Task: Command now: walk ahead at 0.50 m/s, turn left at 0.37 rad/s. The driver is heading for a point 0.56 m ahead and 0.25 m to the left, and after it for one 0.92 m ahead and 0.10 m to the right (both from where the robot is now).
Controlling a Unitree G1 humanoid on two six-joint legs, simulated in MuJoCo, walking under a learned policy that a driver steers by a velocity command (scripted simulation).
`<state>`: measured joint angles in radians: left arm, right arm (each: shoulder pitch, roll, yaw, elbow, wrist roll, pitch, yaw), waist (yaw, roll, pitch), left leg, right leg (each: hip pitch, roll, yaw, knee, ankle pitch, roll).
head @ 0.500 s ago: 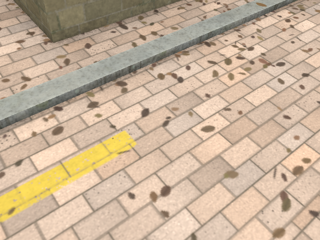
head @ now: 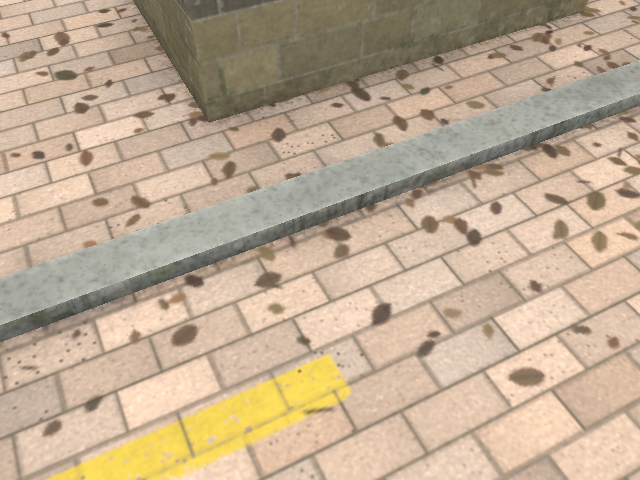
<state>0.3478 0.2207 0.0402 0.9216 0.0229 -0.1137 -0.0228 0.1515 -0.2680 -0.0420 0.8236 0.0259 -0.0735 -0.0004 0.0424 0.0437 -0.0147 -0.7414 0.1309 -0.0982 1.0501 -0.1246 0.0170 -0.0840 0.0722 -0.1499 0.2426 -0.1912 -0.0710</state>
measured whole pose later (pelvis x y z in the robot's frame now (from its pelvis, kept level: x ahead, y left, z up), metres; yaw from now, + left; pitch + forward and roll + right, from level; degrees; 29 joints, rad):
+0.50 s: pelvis +0.30 +0.08 +0.00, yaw +16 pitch +3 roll +0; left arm 0.10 0.28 0.06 0.70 0.02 -0.10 0.02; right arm 0.31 -0.26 -0.08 0.74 0.01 -0.06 0.01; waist -0.04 -0.03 0.02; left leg -0.25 -0.12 -0.06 0.37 -0.17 0.11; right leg -0.68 -0.11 0.08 1.00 -0.24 0.05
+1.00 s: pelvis +0.52 +0.09 +0.00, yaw +20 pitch +3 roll +1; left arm 0.24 0.26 0.06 0.76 0.00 -0.03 0.00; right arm 0.11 -0.25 -0.05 0.66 0.00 -0.02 -0.03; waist 0.04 0.01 0.04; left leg -0.51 0.00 -0.09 0.82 -0.38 -0.07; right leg -0.35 0.06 0.09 0.42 -0.12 -0.04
